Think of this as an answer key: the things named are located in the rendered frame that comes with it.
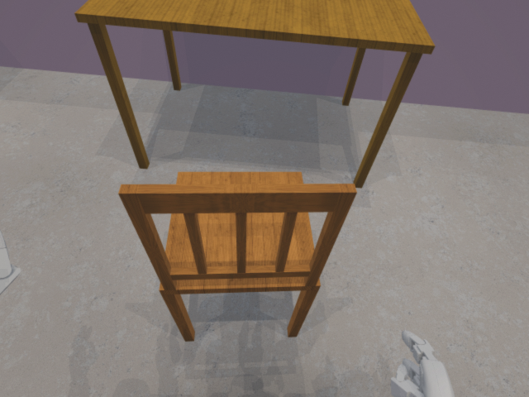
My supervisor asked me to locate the right robot hand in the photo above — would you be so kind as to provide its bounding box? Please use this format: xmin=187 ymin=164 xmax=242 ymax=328
xmin=391 ymin=330 xmax=455 ymax=397

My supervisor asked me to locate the table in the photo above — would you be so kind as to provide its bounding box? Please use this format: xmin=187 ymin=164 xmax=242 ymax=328
xmin=75 ymin=0 xmax=435 ymax=188

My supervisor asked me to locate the left robot hand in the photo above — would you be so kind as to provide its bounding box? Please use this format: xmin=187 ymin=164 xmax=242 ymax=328
xmin=0 ymin=230 xmax=21 ymax=294

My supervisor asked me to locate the chair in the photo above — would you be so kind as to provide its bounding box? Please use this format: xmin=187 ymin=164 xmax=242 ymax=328
xmin=118 ymin=172 xmax=357 ymax=342

